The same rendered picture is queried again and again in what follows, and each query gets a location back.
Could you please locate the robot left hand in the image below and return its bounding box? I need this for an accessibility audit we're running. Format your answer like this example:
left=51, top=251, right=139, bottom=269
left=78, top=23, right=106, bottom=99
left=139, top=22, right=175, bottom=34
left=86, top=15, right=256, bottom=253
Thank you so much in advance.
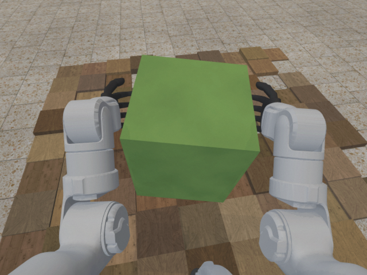
left=101, top=78, right=132, bottom=128

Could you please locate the robot left upper arm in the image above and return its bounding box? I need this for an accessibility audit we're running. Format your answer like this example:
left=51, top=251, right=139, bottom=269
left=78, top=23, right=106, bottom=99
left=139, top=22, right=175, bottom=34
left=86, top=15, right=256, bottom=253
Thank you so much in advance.
left=8, top=201, right=130, bottom=275

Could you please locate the robot right hand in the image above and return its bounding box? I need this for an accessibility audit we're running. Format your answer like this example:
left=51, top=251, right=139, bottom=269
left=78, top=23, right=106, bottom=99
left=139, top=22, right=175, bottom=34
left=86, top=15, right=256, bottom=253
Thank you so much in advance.
left=252, top=82, right=281, bottom=132

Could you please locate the robot right forearm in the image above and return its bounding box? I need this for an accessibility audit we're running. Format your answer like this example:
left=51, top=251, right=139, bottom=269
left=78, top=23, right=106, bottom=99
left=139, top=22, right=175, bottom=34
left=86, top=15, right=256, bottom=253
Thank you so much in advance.
left=261, top=103, right=333, bottom=242

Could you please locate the carton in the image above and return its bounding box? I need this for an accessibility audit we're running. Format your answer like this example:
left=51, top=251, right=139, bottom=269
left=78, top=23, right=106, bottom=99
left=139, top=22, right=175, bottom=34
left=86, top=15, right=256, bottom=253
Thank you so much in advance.
left=120, top=55, right=260, bottom=203

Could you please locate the robot right shin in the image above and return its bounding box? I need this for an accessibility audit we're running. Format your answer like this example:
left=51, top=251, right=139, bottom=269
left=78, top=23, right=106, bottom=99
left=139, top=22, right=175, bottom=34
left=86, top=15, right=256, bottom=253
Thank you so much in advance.
left=199, top=261, right=214, bottom=269

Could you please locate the robot right upper arm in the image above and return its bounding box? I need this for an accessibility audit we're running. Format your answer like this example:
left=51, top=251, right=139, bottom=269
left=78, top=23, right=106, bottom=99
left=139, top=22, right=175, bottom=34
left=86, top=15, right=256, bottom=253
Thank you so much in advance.
left=259, top=209, right=367, bottom=275

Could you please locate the robot left forearm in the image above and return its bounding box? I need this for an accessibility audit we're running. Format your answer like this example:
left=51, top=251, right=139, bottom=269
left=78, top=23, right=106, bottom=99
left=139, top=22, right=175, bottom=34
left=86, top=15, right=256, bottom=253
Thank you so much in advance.
left=59, top=96, right=122, bottom=242

